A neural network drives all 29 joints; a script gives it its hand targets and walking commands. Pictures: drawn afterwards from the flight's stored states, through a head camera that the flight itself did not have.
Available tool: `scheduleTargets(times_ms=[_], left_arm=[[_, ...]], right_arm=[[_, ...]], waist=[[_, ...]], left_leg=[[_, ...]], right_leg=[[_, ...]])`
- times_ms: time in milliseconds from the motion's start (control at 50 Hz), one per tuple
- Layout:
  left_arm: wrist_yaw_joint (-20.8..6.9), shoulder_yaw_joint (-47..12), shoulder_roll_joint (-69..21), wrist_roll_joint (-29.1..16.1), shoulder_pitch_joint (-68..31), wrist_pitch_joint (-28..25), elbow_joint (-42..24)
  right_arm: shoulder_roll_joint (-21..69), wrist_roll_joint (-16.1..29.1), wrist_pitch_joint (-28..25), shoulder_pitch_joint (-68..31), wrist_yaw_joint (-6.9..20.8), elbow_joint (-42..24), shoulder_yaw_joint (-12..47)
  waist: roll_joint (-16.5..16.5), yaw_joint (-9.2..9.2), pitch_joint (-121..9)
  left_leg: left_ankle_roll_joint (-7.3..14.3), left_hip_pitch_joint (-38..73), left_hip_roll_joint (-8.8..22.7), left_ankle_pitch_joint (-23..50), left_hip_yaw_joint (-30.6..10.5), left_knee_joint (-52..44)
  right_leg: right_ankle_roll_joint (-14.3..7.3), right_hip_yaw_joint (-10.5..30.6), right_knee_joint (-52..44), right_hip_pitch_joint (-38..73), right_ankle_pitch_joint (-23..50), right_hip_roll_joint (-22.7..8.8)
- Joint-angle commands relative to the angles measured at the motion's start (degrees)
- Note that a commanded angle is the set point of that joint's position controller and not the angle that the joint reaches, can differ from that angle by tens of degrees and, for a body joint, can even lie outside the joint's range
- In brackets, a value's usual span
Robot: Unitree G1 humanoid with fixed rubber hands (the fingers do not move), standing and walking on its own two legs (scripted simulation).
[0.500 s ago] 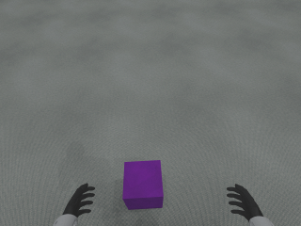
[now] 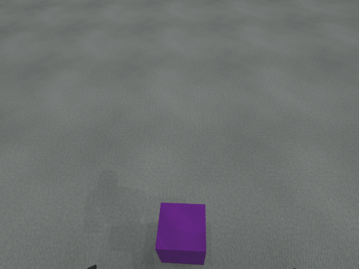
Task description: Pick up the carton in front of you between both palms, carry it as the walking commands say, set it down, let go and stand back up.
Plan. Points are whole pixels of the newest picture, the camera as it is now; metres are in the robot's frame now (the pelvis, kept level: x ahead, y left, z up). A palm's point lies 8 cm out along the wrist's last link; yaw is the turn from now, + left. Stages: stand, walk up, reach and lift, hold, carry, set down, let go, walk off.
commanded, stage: stand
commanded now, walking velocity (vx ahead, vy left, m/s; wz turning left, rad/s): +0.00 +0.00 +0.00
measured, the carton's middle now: (182, 234) +0.38 +0.05 -0.63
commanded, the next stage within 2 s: none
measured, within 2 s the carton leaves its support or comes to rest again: neither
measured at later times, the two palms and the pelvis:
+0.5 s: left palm out of the picture +0.01 +0.27 -0.11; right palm out of the picture +0.06 -0.25 -0.12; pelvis -0.01 +0.00 +0.00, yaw +2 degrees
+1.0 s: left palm out of the picture -0.05 +0.26 -0.12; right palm out of the picture +0.04 -0.25 -0.12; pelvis -0.03 +0.00 +0.01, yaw +4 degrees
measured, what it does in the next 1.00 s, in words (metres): stands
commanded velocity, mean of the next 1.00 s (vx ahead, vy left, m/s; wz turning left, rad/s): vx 0.00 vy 0.00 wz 0.00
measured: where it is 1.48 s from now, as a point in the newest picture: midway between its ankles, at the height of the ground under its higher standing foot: outside the picture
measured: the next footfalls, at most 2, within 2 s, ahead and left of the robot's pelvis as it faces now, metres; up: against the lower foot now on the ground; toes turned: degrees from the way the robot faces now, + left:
none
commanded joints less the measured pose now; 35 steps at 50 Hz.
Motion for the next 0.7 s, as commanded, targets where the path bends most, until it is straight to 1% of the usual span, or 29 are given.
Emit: scheduleTargets(times_ms=[0, 360, 680], left_arm=[[0.36, 1.84, 6.94, 0.03, 2.72, -0.19, -2.89], [0.50, 1.62, 7.40, 0.47, 5.04, 1.42, 0.54], [0.31, 1.56, 7.36, 0.61, 6.68, 1.87, 5.10]], right_arm=[[-6.22, 0.04, -0.01, 2.21, -0.44, -2.67, -1.40], [-6.65, -0.07, 1.73, 1.98, -0.83, -2.00, -1.21], [-6.60, 0.10, 2.35, 2.24, -0.85, 0.16, -1.13]], waist=[[-0.47, -0.21, 1.19], [0.13, 0.04, 4.59], [0.66, 0.07, 6.90]], left_leg=[[1.78, 3.40, 4.28, 26.45, -2.03, -1.73], [2.26, 2.58, 3.39, 22.87, -4.14, -2.70], [2.51, 2.99, 3.09, 22.14, -5.71, -4.88]], right_leg=[[-0.13, 1.70, -3.08, -1.58, 33.98, -4.82], [-1.46, 1.05, -5.42, -1.32, 23.53, -4.58], [-2.07, 0.77, -7.74, 0.41, 18.78, -4.56]])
